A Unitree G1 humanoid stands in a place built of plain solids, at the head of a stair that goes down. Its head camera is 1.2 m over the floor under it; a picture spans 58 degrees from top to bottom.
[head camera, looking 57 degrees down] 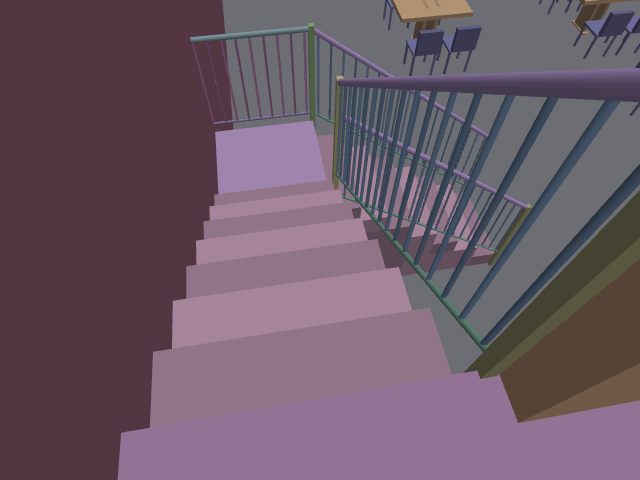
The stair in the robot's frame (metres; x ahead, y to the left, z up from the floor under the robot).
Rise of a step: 0.21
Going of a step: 0.29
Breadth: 0.96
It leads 10 degrees to the left of straight ahead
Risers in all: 8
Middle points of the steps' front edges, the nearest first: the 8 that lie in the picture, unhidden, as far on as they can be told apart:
0.27 0.03 0.00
0.56 0.08 -0.21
0.84 0.13 -0.43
1.13 0.18 -0.64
1.41 0.23 -0.86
1.70 0.28 -1.07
1.99 0.32 -1.29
2.27 0.37 -1.50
